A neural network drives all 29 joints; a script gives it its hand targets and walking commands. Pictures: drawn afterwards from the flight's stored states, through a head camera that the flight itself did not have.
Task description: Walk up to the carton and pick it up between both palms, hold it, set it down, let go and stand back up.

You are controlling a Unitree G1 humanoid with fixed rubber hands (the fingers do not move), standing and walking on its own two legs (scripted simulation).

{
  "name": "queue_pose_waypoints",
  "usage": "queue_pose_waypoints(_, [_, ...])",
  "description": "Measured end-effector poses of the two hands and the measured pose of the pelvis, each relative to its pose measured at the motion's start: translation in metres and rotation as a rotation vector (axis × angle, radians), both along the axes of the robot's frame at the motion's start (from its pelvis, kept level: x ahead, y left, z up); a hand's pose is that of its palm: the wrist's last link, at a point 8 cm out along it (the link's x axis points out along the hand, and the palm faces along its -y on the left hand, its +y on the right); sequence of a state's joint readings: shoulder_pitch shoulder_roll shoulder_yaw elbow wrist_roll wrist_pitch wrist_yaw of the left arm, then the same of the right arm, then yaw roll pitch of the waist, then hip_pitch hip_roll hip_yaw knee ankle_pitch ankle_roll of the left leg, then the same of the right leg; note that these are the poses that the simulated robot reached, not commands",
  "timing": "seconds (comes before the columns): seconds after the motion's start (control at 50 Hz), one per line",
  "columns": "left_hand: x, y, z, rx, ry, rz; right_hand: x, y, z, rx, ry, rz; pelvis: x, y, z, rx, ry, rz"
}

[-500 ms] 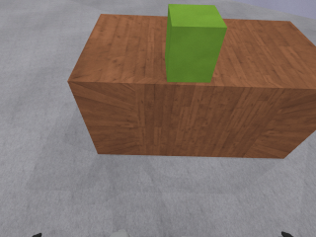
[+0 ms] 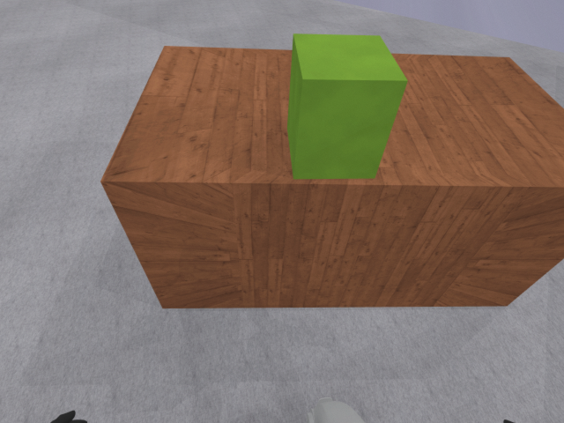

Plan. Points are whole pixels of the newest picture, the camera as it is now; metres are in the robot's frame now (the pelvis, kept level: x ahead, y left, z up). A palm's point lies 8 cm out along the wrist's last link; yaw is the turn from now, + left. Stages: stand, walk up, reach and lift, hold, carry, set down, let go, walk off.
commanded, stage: walk up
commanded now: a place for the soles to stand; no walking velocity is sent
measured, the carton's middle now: (335, 109) +0.77 -0.14 +0.04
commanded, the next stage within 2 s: none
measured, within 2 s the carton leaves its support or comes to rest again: neither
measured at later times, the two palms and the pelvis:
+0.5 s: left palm (61, 409) +0.19 +0.32 -0.10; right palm (515, 384) +0.20 -0.35 -0.06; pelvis +0.11 -0.01 +0.00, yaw +0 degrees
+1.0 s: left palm (117, 346) +0.28 +0.26 -0.09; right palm (517, 317) +0.30 -0.41 -0.06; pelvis +0.21 -0.07 +0.01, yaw +0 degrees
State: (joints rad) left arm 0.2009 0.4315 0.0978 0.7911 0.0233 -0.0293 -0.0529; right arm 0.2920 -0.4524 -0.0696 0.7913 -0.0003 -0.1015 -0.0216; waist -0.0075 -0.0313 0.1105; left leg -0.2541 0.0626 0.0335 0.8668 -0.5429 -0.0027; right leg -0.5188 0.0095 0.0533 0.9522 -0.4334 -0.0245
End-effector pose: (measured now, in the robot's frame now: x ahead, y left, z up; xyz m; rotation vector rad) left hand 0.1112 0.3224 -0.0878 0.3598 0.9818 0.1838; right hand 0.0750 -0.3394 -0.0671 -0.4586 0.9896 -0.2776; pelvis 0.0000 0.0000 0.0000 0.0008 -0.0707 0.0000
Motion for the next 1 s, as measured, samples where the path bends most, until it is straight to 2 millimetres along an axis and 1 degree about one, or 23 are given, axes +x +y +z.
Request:
queue_pose_waypoints(0.04, [0.012, -0.009, 0.000, 0.013, 0.001, 0.006, 0.013, -0.010, -0.009, 0.015, 0.004, 0.001, 0.013, -0.011, -0.004, 0.012, 0.011, 0.000])
queue_pose_waypoints(0.08, [0.019, -0.016, -0.001, 0.021, -0.008, 0.024, 0.029, -0.019, -0.015, 0.023, 0.007, 0.016, 0.025, -0.023, -0.008, 0.015, 0.009, 0.009])
queue_pose_waypoints(0.14, [0.020, -0.024, 0.003, 0.025, 0.023, 0.038, 0.052, -0.026, -0.010, 0.025, 0.001, 0.030, 0.039, -0.031, -0.002, 0.018, 0.018, 0.009])
queue_pose_waypoints(0.22, [0.021, -0.026, 0.011, 0.024, 0.061, 0.057, 0.073, -0.029, 0.000, 0.024, 0.014, 0.044, 0.056, -0.036, 0.009, 0.013, 0.033, 0.023])
queue_pose_waypoints(0.32, [0.031, -0.021, 0.012, 0.016, 0.082, 0.064, 0.093, -0.024, 0.009, 0.015, 0.018, 0.047, 0.075, -0.030, 0.015, 0.004, 0.038, 0.026])
queue_pose_waypoints(0.4, [0.046, -0.011, 0.005, -0.001, 0.090, 0.063, 0.108, -0.013, 0.011, -0.002, 0.026, 0.047, 0.090, -0.018, 0.013, -0.013, 0.049, 0.027])
queue_pose_waypoints(0.46, [0.065, -0.004, -0.007, -0.012, 0.088, 0.049, 0.116, -0.006, 0.008, -0.025, 0.008, 0.030, 0.103, -0.008, 0.005, -0.017, 0.037, 0.015])
queue_pose_waypoints(0.56, [0.104, -0.006, -0.007, -0.024, 0.057, 0.027, 0.130, -0.009, 0.015, -0.050, -0.005, 0.003, 0.125, -0.007, 0.006, -0.013, 0.024, -0.003])
queue_pose_waypoints(0.62, [0.123, -0.013, -0.005, -0.024, 0.044, 0.021, 0.141, -0.016, 0.015, -0.050, -0.006, 0.000, 0.137, -0.013, 0.006, -0.009, 0.023, -0.006])
queue_pose_waypoints(0.68, [0.139, -0.022, -0.002, -0.015, 0.039, 0.018, 0.153, -0.026, 0.011, -0.040, -0.005, -0.002, 0.150, -0.023, 0.005, 0.001, 0.024, -0.009])
queue_pose_waypoints(0.74, [0.152, -0.036, -0.001, 0.002, 0.046, 0.019, 0.163, -0.040, 0.002, -0.024, 0.005, -0.007, 0.162, -0.039, 0.002, 0.017, 0.034, -0.014])
queue_pose_waypoints(0.78, [0.159, -0.045, -0.003, 0.015, 0.048, 0.027, 0.171, -0.052, -0.008, -0.013, 0.008, -0.008, 0.171, -0.051, -0.004, 0.024, 0.034, -0.015])
queue_pose_waypoints(0.82, [0.160, -0.053, -0.005, 0.018, 0.050, 0.041, 0.184, -0.059, -0.011, -0.008, 0.005, 0.005, 0.179, -0.061, -0.006, 0.021, 0.028, -0.006])
queue_pose_waypoints(0.88, [0.160, -0.060, -0.001, 0.018, 0.071, 0.058, 0.203, -0.066, -0.006, -0.008, 0.002, 0.022, 0.190, -0.069, -0.001, 0.020, 0.034, 0.002])
queue_pose_waypoints(0.94, [0.161, -0.063, 0.001, 0.015, 0.093, 0.068, 0.216, -0.069, 0.000, -0.012, 0.009, 0.029, 0.200, -0.072, 0.004, 0.016, 0.043, 0.006])
queue_pose_waypoints(1.0, [0.165, -0.062, 0.001, 0.008, 0.108, 0.073, 0.226, -0.068, 0.004, -0.020, 0.013, 0.030, 0.210, -0.071, 0.007, 0.008, 0.047, 0.008])
